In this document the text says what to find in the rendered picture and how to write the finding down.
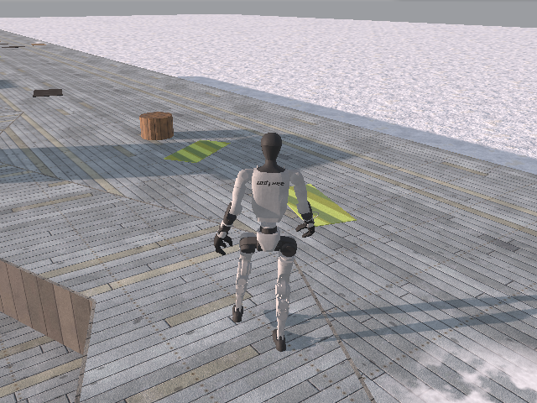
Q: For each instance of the humanoid robot head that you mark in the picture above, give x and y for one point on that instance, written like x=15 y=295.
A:
x=271 y=144

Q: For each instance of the robot right hand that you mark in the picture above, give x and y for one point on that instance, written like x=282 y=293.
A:
x=309 y=233

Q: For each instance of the left robot forearm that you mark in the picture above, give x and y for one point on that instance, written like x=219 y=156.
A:
x=227 y=223

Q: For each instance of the robot torso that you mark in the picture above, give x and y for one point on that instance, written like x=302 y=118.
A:
x=270 y=193

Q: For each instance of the robot left hand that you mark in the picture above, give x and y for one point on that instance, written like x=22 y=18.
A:
x=218 y=242

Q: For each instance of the left robot upper arm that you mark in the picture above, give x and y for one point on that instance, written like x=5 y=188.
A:
x=243 y=177

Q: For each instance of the right robot forearm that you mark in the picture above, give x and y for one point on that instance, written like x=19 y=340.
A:
x=308 y=218

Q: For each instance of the right robot upper arm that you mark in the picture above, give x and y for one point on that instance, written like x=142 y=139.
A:
x=297 y=179

